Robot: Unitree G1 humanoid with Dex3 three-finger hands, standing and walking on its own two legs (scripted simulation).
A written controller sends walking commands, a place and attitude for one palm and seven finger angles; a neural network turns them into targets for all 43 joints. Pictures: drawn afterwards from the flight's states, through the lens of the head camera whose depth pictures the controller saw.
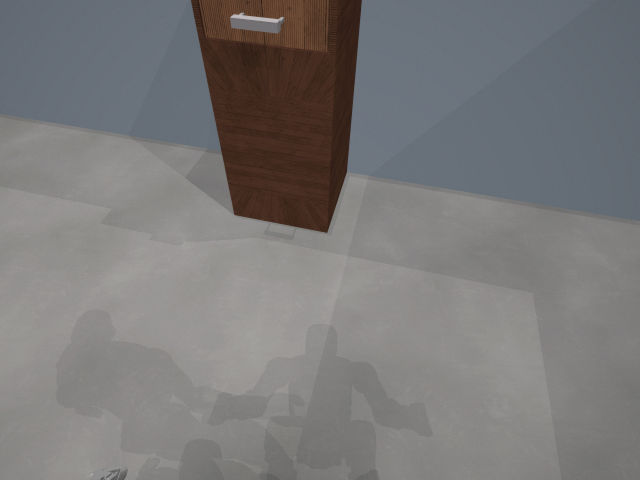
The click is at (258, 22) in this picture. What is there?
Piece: drawer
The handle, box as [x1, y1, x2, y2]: [230, 13, 283, 33]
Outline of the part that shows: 230,17 231,27 277,33 283,21 283,17 280,17 279,19 245,16 244,13 240,13 238,15 234,14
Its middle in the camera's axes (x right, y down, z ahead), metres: -0.18 -0.62 +1.09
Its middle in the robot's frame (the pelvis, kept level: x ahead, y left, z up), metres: +1.23 +0.24 +0.08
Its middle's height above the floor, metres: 0.85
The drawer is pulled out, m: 0.00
